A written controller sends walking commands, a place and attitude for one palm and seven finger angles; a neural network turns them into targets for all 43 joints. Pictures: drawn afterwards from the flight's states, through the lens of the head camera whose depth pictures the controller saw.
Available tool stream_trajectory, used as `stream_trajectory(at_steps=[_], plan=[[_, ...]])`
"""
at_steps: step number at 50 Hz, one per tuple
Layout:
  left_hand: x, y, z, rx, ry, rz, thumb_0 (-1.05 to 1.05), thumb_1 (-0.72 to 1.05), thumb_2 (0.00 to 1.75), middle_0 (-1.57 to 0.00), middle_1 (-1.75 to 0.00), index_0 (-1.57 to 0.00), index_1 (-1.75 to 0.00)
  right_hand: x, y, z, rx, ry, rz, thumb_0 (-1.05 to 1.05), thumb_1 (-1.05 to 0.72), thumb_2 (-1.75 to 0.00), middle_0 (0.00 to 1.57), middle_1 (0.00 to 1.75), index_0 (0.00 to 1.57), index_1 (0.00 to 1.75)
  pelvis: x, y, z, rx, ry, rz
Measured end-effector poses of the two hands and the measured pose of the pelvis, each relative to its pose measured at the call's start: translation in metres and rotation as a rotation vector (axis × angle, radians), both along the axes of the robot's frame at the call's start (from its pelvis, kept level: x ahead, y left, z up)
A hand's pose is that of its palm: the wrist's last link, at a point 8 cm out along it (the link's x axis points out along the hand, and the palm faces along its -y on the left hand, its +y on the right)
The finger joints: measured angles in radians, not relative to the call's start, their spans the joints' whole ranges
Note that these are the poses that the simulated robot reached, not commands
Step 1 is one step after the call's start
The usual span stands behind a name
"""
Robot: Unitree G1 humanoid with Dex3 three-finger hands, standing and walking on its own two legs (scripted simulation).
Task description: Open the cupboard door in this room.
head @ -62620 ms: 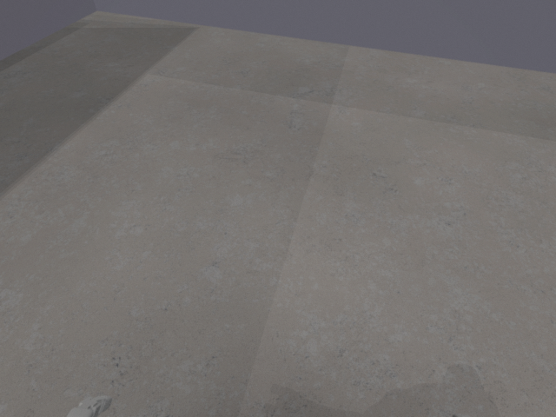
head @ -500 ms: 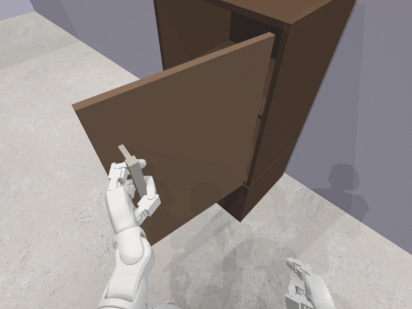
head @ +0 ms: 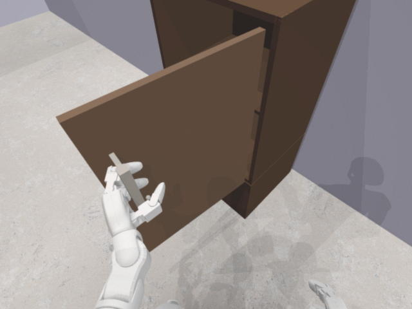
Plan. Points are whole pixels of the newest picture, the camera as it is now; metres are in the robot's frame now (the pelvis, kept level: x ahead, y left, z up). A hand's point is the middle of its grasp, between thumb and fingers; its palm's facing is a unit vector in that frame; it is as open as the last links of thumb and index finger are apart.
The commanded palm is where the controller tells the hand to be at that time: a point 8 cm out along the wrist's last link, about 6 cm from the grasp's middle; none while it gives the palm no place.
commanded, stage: open thumb and fingers to let go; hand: left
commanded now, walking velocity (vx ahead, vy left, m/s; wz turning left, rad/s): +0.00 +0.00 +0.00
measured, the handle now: (128, 182) +0.35 +0.17 +0.06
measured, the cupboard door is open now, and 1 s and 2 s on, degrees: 83 84 84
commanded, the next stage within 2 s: slide the hand sideways off the handle in 0.50 s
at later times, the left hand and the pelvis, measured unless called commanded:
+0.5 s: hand (144, 203) +0.30 +0.13 +0.05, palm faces +0.36 -0.93 +0.02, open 15.3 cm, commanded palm +0.26 +0.18 +0.05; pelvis -0.01 +0.04 +0.00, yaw -1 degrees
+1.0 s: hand (137, 224) +0.27 +0.14 +0.05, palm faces -0.06 -1.00 +0.04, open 16.4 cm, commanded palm +0.24 +0.20 +0.05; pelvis -0.02 +0.07 -0.01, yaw -2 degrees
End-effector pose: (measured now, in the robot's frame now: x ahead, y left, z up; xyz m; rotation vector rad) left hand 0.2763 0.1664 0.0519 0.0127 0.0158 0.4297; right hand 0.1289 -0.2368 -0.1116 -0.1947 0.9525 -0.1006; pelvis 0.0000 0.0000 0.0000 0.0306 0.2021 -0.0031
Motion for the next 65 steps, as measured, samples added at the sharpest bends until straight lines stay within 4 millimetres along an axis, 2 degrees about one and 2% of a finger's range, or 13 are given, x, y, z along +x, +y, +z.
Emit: stream_trajectory(at_steps=[9, 17, 27, 32, 38, 41, 44, 51, 65], plan=[[-0.009, 0.005, -0.001, -0.016, -0.005, 0.002, 0.01, -0.22, 0.42, -0.32, -1.22, -0.33, -1.22, 0.015, 0.013, 0.008, 0.010, -0.049, 0.020, 0.02, -0.91, -0.90, 0.20, 0.30, 0.20, 0.30, 0.004, 0.010, 0.001, -0.006, -0.003, -0.002], [-0.013, 0.009, -0.001, -0.019, -0.031, -0.015, 0.00, -0.44, 0.32, -0.27, -1.01, -0.28, -1.02, 0.024, 0.034, 0.013, 0.008, -0.089, 0.044, 0.01, -0.91, -0.90, 0.20, 0.30, 0.20, 0.30, -0.001, 0.024, -0.003, -0.021, -0.005, -0.003], [-0.010, 0.006, -0.001, -0.020, -0.033, -0.065, -0.01, -0.50, 0.30, -0.24, -0.60, -0.23, -0.60, 0.017, 0.058, 0.014, 0.014, -0.094, 0.047, 0.01, -0.91, -0.90, 0.20, 0.30, 0.20, 0.30, -0.009, 0.041, -0.005, -0.042, -0.012, -0.008], [-0.010, 0.009, -0.001, -0.003, -0.030, -0.083, -0.01, -0.50, 0.30, -0.27, -0.55, -0.28, -0.52, 0.009, 0.067, 0.013, 0.019, -0.085, 0.046, 0.01, -0.91, -0.90, 0.20, 0.30, 0.20, 0.30, -0.013, 0.047, -0.006, -0.047, -0.015, -0.011], [-0.019, 0.028, -0.002, 0.112, -0.041, -0.435, -0.01, -0.50, 0.30, -0.21, -0.42, -0.14, -0.41, -0.008, 0.068, 0.013, 0.008, -0.079, 0.025, 0.01, -0.91, -0.90, 0.20, 0.30, 0.20, 0.30, -0.019, 0.054, -0.007, -0.057, -0.029, -0.005], [-0.023, 0.030, -0.001, 0.046, -0.030, -0.547, -0.01, -0.50, 0.30, -0.19, -0.37, -0.12, -0.36, -0.014, 0.067, 0.015, 0.001, -0.092, 0.003, 0.02, -0.91, -0.90, 0.20, 0.30, 0.20, 0.30, -0.022, 0.060, -0.005, -0.066, -0.046, -0.005], [-0.025, 0.028, -0.001, -0.048, -0.028, -0.541, -0.01, -0.51, 0.30, -0.17, -0.34, -0.12, -0.34, -0.017, 0.068, 0.020, -0.006, -0.111, -0.010, 0.02, -0.91, -0.90, 0.20, 0.30, 0.20, 0.30, -0.023, 0.065, -0.004, -0.067, -0.052, -0.012], [-0.030, 0.027, -0.005, -0.032, -0.047, -0.491, -0.01, -0.51, 0.30, -0.15, -0.31, -0.14, -0.31, -0.011, 0.074, 0.028, -0.008, -0.156, 0.016, 0.02, -0.91, -0.90, 0.20, 0.30, 0.20, 0.30, -0.025, 0.070, -0.007, -0.059, -0.036, -0.026], [-0.054, 0.057, -0.003, -0.006, -0.020, -0.457, -0.01, -0.50, 0.30, -0.16, -0.30, -0.16, -0.30, 0.015, 0.085, 0.030, 0.020, -0.202, 0.048, 0.02, -0.91, -0.90, 0.20, 0.30, 0.20, 0.30, -0.015, 0.067, -0.009, -0.067, -0.031, -0.021]])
